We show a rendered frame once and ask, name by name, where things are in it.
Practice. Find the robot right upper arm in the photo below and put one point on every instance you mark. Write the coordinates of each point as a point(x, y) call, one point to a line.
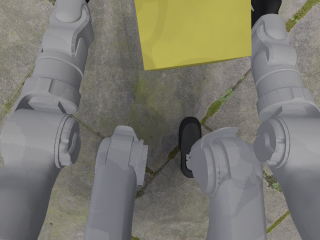
point(290, 146)

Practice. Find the right robot thigh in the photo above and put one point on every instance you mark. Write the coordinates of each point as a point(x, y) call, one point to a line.
point(225, 170)

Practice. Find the robot right forearm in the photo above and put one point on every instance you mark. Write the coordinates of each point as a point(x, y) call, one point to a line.
point(277, 77)

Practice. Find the carton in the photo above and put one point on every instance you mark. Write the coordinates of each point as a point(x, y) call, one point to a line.
point(184, 33)

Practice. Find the robot right foot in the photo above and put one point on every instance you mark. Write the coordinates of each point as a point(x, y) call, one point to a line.
point(189, 132)

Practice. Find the robot left forearm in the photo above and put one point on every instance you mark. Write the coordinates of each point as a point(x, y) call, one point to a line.
point(60, 64)

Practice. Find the robot left upper arm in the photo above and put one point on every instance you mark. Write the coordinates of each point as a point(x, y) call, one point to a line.
point(35, 146)

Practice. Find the right robot hand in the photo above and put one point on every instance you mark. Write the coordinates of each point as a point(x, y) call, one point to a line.
point(264, 7)

